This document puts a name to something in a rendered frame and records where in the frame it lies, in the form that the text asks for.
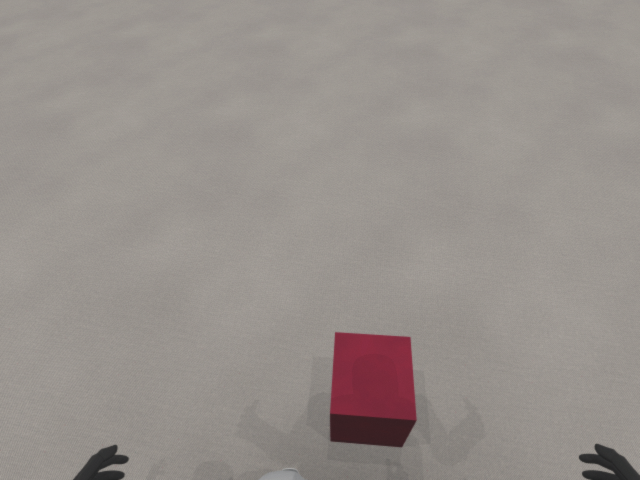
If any carton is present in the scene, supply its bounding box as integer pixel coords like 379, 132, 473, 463
330, 332, 417, 447

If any robot right hand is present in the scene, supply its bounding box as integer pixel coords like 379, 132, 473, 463
579, 444, 640, 480

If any robot left hand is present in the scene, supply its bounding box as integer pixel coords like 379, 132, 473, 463
73, 445, 129, 480

